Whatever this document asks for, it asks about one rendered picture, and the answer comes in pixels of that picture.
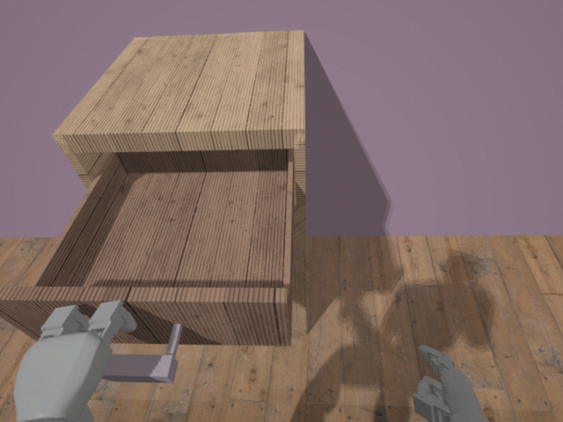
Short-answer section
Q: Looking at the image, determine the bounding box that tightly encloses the right robot hand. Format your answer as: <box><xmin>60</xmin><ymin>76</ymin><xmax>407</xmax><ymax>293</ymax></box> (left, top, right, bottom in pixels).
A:
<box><xmin>413</xmin><ymin>346</ymin><xmax>482</xmax><ymax>422</ymax></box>

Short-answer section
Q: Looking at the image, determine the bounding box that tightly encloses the drawer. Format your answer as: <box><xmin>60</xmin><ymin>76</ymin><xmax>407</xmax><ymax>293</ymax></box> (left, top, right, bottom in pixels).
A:
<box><xmin>0</xmin><ymin>149</ymin><xmax>295</xmax><ymax>346</ymax></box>

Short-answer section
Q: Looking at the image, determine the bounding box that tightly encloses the left robot hand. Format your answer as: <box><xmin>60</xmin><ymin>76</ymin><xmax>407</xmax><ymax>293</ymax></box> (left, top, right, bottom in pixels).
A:
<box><xmin>14</xmin><ymin>300</ymin><xmax>137</xmax><ymax>422</ymax></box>

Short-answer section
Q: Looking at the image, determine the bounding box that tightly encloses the handle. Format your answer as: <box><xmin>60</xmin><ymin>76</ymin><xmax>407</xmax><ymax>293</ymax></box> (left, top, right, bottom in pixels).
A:
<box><xmin>101</xmin><ymin>324</ymin><xmax>182</xmax><ymax>383</ymax></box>

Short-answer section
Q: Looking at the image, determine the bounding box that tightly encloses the cabinet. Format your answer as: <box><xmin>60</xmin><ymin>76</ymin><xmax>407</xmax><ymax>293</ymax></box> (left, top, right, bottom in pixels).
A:
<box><xmin>52</xmin><ymin>30</ymin><xmax>306</xmax><ymax>336</ymax></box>

